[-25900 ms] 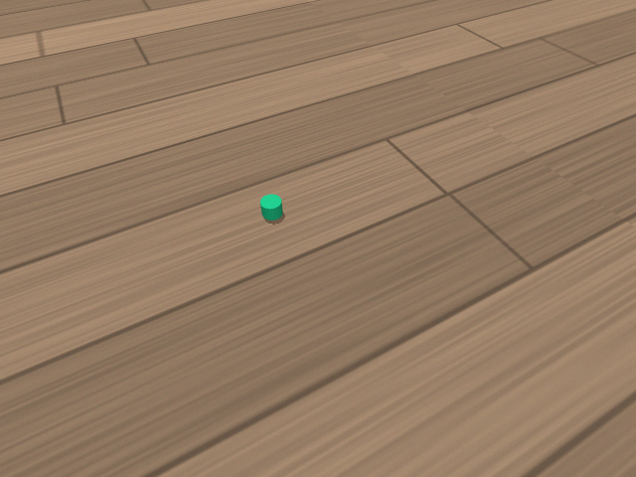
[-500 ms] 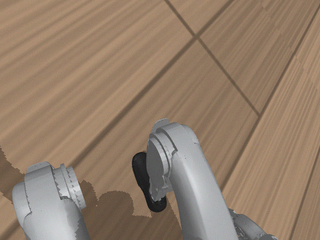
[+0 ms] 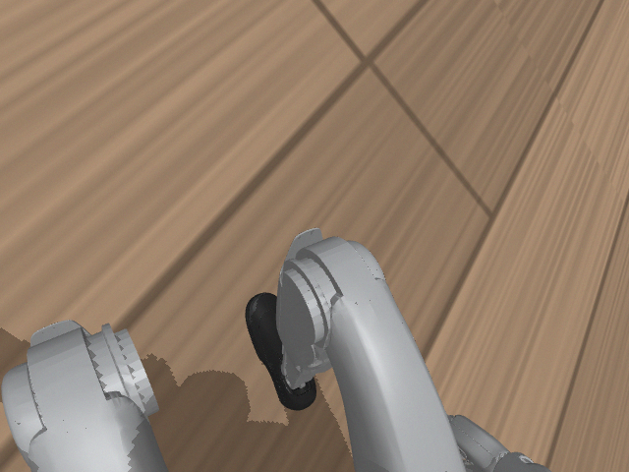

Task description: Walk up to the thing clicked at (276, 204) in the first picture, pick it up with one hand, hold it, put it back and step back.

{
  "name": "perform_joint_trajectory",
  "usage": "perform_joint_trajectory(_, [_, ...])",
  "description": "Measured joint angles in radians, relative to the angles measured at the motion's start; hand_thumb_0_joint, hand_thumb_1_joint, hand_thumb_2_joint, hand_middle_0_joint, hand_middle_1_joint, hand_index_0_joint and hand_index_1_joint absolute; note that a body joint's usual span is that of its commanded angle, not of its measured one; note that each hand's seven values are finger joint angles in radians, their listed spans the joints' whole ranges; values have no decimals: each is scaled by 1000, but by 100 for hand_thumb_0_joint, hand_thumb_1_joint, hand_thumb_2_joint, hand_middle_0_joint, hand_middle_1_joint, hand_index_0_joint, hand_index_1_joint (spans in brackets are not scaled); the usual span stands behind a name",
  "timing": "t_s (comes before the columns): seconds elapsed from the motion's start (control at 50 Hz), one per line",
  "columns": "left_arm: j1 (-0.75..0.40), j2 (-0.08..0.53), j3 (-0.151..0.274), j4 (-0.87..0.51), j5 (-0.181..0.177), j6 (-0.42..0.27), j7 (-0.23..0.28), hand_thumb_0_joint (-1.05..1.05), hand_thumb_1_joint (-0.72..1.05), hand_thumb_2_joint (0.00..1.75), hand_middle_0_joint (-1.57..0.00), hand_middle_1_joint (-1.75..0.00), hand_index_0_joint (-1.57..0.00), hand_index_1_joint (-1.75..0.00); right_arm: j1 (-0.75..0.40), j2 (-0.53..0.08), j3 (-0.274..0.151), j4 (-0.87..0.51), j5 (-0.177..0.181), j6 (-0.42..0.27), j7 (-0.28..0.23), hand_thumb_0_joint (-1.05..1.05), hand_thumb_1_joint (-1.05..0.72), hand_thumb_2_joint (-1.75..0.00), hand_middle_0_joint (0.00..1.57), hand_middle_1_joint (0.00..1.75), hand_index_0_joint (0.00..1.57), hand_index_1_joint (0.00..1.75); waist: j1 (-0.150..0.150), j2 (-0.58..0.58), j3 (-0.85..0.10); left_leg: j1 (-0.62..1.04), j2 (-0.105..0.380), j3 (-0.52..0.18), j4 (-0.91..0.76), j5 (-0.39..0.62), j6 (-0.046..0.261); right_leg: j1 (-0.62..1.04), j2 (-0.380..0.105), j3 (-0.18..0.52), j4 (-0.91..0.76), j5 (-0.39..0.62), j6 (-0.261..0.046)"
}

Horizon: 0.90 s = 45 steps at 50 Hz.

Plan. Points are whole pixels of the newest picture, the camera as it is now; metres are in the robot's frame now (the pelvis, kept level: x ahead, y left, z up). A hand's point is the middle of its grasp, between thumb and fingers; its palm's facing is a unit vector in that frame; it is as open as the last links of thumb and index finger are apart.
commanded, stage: open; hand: left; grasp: from above
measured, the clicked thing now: out of the picture +0.46 +0.32 -0.27
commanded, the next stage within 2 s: withdraw in 0.76 s
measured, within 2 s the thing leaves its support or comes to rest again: rests again in 1.20 s
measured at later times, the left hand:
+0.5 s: hand out of the picture +0.45 +0.32 -0.25, palm faces -0.46 -0.14 -0.88, open 13.4 cm
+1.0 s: hand out of the picture +0.45 +0.32 -0.24, palm faces -0.45 -0.14 -0.88, open 13.7 cm
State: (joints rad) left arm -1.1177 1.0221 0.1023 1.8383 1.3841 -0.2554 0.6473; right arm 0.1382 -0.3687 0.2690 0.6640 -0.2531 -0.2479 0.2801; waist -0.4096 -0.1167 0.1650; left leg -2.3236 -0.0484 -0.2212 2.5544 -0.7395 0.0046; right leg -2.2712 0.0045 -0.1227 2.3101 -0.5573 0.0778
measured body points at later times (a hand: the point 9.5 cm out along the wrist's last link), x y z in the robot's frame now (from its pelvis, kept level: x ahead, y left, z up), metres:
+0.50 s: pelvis +0.00 +0.00 +0.00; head +0.29 +0.13 +0.33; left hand +0.47 +0.32 -0.20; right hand +0.04 -0.26 -0.04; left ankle +0.06 +0.12 -0.27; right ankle +0.14 -0.13 -0.27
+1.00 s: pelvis +0.00 +0.00 +0.01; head +0.28 +0.12 +0.33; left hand +0.47 +0.32 -0.19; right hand +0.04 -0.27 -0.03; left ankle +0.06 +0.12 -0.27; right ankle +0.14 -0.13 -0.27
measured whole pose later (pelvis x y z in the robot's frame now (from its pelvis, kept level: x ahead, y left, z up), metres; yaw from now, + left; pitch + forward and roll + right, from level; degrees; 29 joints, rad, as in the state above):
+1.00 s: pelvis +0.00 +0.00 +0.01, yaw +0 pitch +30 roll -15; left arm -1.08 1.02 0.16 1.72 1.35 -0.24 0.60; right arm 0.16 -0.39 0.24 0.63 -0.23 -0.24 0.28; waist -0.40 -0.11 0.17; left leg -2.32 -0.05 -0.22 2.53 -0.74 0.00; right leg -2.27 0.00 -0.13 2.29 -0.56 0.06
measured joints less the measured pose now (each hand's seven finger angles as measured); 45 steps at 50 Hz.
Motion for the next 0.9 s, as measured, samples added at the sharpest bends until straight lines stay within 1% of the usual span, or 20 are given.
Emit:
perform_joint_trajectory(0.16, [6,3,12,-23,-6,14,3,0,-43,101,-24,-108,-23,-107,2,-12,-8,3,1,-15,9,0,-90,-90,20,30,20,30,-2,-3,2,1,1,-5,2,-9,0,3,0,-5,-2,-7,-4])
perform_joint_trajectory(0.34, [20,-5,32,-59,-23,30,-13,0,-52,109,-14,-115,-13,-115,5,-17,-22,-5,8,-19,18,0,-90,-90,20,30,20,30,2,4,4,-1,1,-4,-3,-15,5,4,-2,-5,-9,-14,-3])
perform_joint_trajectory(0.4, [25,-10,34,-67,-31,33,-18,0,-52,111,-13,-116,-12,-116,8,-15,-26,-6,11,-16,21,0,-90,-90,20,30,20,30,3,5,2,0,1,-3,-7,-16,4,5,-3,-5,-11,-16,-6])
perform_joint_trajectory(0.56, [34,-12,43,-81,-33,28,-33,0,-50,110,-10,-116,-10,-116,11,-14,-29,-14,16,-5,20,-1,-89,-90,20,30,20,30,6,8,1,2,0,-4,-11,-14,1,5,-4,-6,-13,-15,-6])
perform_joint_trajectory(0.76, [30,-7,30,-82,-38,20,-39,0,-46,105,-9,-115,-10,-114,10,-16,-25,-23,21,3,3,-1,-89,-90,20,30,20,30,4,8,8,0,3,-1,-16,-2,3,4,-2,-4,-19,-3,-8])
perform_joint_trajectory(0.84, [28,-1,37,-80,-35,14,-41,0,-46,105,-9,-115,-10,-113,14,-19,-23,-29,21,6,0,-1,-89,-90,20,30,20,30,3,8,12,0,2,-1,-18,0,3,4,-3,-5,-20,-2,-10])
perform_joint_trajectory(0.9, [25,0,25,-82,-38,13,-41,0,-46,105,-9,-114,-10,-113,16,-18,-20,-32,22,8,-4,0,-89,-90,20,30,20,30,3,4,13,2,3,-1,-20,0,3,6,-2,-4,-22,-1,-7])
